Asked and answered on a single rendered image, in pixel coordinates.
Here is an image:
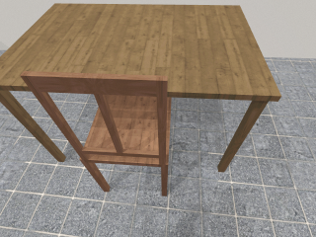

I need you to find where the chair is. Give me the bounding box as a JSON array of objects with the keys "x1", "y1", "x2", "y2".
[{"x1": 20, "y1": 71, "x2": 172, "y2": 197}]

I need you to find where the table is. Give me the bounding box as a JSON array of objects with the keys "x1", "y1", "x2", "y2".
[{"x1": 0, "y1": 3, "x2": 281, "y2": 173}]

